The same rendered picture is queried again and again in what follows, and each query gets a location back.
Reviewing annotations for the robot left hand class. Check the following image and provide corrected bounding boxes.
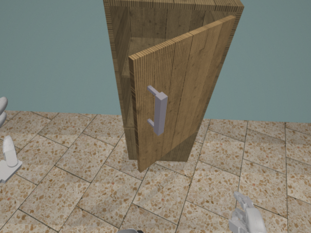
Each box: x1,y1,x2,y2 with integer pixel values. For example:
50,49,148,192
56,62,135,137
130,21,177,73
0,97,22,184

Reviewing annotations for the robot right hand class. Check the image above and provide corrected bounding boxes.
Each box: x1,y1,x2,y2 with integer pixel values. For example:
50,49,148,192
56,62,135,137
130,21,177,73
228,191,267,233

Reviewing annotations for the handle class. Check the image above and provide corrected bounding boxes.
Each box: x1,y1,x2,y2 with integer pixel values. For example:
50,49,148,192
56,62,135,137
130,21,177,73
147,85,168,136

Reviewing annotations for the cupboard door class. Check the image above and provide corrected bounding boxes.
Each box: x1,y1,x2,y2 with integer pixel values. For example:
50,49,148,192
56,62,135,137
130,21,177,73
128,15,236,173

